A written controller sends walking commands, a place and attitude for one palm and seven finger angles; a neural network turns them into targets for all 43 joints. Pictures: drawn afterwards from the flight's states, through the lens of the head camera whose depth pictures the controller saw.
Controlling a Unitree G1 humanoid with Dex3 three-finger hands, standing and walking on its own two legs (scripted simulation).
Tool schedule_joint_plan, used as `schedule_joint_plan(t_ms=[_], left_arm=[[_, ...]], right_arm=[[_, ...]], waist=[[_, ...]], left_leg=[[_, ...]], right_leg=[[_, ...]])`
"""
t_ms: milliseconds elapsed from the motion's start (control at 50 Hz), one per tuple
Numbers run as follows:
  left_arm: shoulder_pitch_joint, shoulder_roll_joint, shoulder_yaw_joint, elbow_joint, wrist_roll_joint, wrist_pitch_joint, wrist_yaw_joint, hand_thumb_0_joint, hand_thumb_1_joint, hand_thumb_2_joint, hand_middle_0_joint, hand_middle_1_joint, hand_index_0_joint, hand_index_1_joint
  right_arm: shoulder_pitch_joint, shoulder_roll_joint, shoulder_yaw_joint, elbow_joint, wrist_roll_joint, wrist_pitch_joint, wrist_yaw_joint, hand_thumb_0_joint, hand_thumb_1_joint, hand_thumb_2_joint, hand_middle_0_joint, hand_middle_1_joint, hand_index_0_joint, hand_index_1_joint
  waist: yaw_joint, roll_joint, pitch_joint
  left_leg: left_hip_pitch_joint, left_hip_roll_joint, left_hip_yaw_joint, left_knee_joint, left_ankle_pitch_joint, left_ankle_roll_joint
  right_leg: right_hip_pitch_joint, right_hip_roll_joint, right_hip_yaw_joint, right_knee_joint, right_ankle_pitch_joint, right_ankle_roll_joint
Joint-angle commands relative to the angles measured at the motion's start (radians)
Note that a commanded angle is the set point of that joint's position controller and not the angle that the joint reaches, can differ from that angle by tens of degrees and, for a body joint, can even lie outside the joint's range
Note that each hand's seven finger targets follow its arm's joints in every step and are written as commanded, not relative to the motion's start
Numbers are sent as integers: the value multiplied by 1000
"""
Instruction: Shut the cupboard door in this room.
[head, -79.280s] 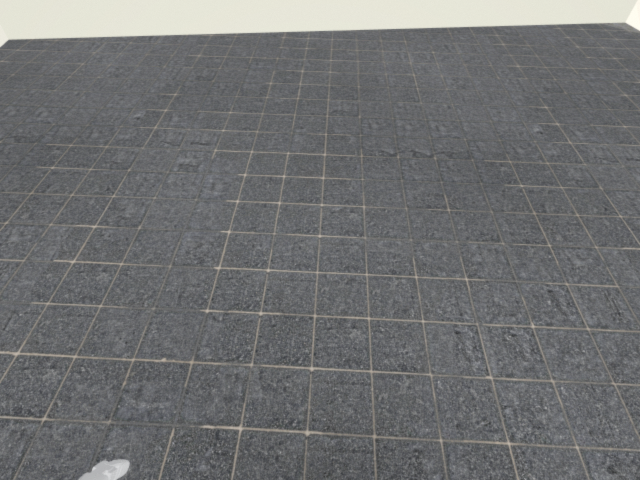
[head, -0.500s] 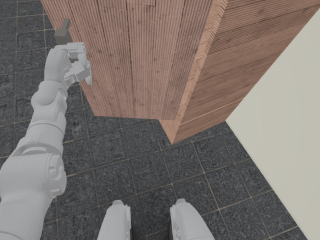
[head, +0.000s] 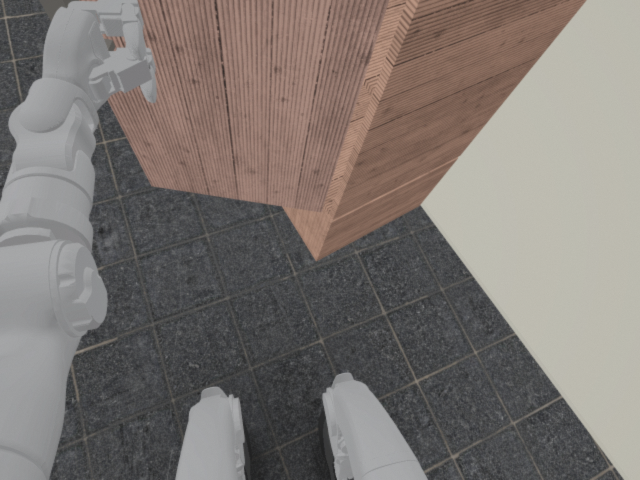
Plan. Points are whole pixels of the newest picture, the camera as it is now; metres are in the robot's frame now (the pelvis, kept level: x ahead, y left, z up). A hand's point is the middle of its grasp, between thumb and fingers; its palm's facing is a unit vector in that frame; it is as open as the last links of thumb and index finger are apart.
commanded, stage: push the door shut along its arc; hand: left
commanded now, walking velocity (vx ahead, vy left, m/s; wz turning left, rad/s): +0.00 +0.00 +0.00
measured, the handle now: (83, 19) +0.64 +0.19 +0.09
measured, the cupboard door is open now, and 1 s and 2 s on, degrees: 53 48 48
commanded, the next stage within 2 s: pull the fist back off the door in 0.32 s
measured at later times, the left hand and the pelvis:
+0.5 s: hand (167, 25) +0.62 +0.10 +0.10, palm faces -0.16 -0.98 +0.09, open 2.9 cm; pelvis +0.01 -0.01 -0.02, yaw -2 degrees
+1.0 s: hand (175, 66) +0.56 +0.09 +0.10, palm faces +0.05 -1.00 +0.00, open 3.1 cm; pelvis +0.02 -0.01 +0.03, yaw +1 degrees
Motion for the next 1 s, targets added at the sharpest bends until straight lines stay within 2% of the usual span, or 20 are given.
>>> schedule_joint_plan(t_ms=[0,40,60,160,200,280,400,420,440,460,500,540,600,640,720,840,880,920,940,980], left_arm=[[-585,156,-2,-238,-12,-51,-17,0,900,900,-1300,-1500,-1300,-1500],[-579,169,9,-235,-9,-39,-22,0,900,900,-1300,-1500,-1300,-1500],[-564,178,20,-203,-7,-28,-25,0,900,900,-1300,-1500,-1300,-1500],[-634,239,38,-149,24,-1,-15,0,900,900,-1300,-1500,-1300,-1500],[-654,260,44,-182,30,-11,-19,0,900,900,-1300,-1500,-1300,-1500],[-669,299,52,-134,45,14,-39,0,900,900,-1300,-1500,-1300,-1500],[-758,254,8,-167,44,47,-66,0,900,900,-1300,-1500,-1300,-1500],[-721,304,237,-215,-41,57,117,0,900,900,-1300,-1500,-1300,-1500],[-632,218,170,-164,-21,70,197,0,900,900,-1300,-1500,-1300,-1500],[-618,166,179,-170,-25,70,274,0,900,900,-1300,-1500,-1300,-1500],[-584,164,181,-225,51,26,413,0,900,900,-1300,-1500,-1300,-1500],[-579,148,124,-264,137,-11,457,0,900,900,-1300,-1500,-1300,-1500],[-571,185,123,-299,159,-50,442,0,900,900,-1300,-1500,-1300,-1500],[-573,117,75,-321,125,-72,409,0,900,900,-1300,-1500,-1300,-1500],[-496,94,86,-324,66,-109,371,0,900,900,-1300,-1500,-1300,-1500],[-305,-39,31,-223,37,-134,373,0,900,900,-1300,-1500,-1300,-1500],[-276,-85,2,-239,31,-152,374,0,900,900,-1300,-1500,-1300,-1500],[-274,-69,20,-265,24,-180,380,0,900,900,-1300,-1500,-1300,-1500],[-255,-116,-11,-269,20,-187,379,0,900,900,-1300,-1500,-1300,-1500],[-238,-95,5,-295,20,-207,385,0,900,900,-1300,-1500,-1300,-1500]], right_arm=[[210,-202,-79,-19,-8,-15,-12,0,-900,-900,200,300,200,300],[212,-202,-80,-18,-9,-13,-11,0,-900,-900,200,300,200,300],[215,-204,-79,-18,-7,-12,-11,0,-900,-900,200,300,200,300],[227,-203,-66,-19,-12,-12,-17,0,-900,-900,200,300,200,300],[234,-201,-65,-23,-18,-15,-17,0,-900,-900,200,300,200,300],[245,-203,-62,-17,-19,-12,-20,0,-900,-900,200,300,200,300],[266,-202,-67,5,-21,-20,-28,0,-900,-900,200,300,200,300],[311,-187,-53,-33,-41,-25,-18,0,-900,-900,200,300,200,300],[284,-180,-54,-39,-43,-27,2,0,-900,-900,200,300,200,300],[293,-171,-59,-35,-55,-23,16,0,-900,-900,200,300,200,300],[304,-165,-65,-40,-77,-18,45,0,-900,-900,200,300,200,300],[308,-164,-76,-38,-83,2,68,0,-900,-900,200,300,200,300],[305,-173,-83,-49,-78,28,75,0,-900,-900,200,300,200,300],[287,-165,-89,-48,-65,33,75,0,-900,-900,200,300,200,300],[267,-163,-91,-48,-53,35,64,0,-900,-900,200,300,200,300],[246,-157,-98,-45,-48,48,64,0,-900,-900,200,300,200,300],[229,-155,-103,-51,-46,51,65,0,-900,-900,200,300,200,300],[221,-157,-106,-49,-47,53,62,0,-900,-900,200,300,200,300],[211,-151,-109,-55,-46,55,64,0,-900,-900,200,300,200,300],[196,-154,-113,-57,-45,59,61,0,-900,-900,200,300,200,300]], waist=[[-61,201,-585],[-53,208,-609],[-56,169,-588],[-86,148,-532],[-81,193,-587],[-98,165,-587],[-121,228,-623],[-47,251,-683],[-49,228,-678],[-59,163,-636],[-41,176,-654],[-46,209,-670],[-42,197,-693],[-52,190,-674],[-27,165,-647],[-18,39,-478],[-10,42,-471],[5,55,-481],[3,52,-479],[15,44,-486]], left_leg=[[650,-9,-94,-127,339,10],[664,-7,-95,-123,364,7],[633,-7,-92,-120,346,9],[522,-9,-73,-92,307,21],[543,-11,-74,-79,351,22],[485,-11,-62,-54,353,28],[557,-7,-76,-38,397,28],[541,10,-88,-62,404,17],[523,7,-83,-74,391,9],[494,9,-79,-79,377,10],[490,3,-68,-83,393,7],[534,3,-64,-91,405,3],[551,-7,-55,-118,400,4],[577,-11,-48,-141,378,4],[606,-16,-41,-179,361,1],[539,-27,-17,-219,300,5],[556,-31,-16,-227,295,2],[582,-32,-16,-224,316,0],[586,-36,-12,-227,318,0],[583,-37,-7,-226,316,0]], right_leg=[[31,34,-11,-155,207,-60],[39,36,-14,-153,221,-61],[43,36,-14,-153,215,-58],[41,40,-9,-147,204,-53],[48,41,-9,-128,232,-57],[79,45,-5,-127,259,-51],[12,50,-17,-115,271,-56],[68,39,-11,-120,278,-50],[72,37,-15,-119,266,-43],[86,36,-20,-128,265,-34],[112,34,-17,-127,279,-30],[114,33,-17,-133,284,-33],[195,35,-2,-157,318,-37],[223,37,4,-188,325,-35],[262,37,5,-213,324,-35],[285,31,6,-254,309,-31],[278,29,4,-255,301,-34],[278,25,6,-247,315,-37],[282,25,6,-250,322,-36],[301,22,12,-248,329,-35]])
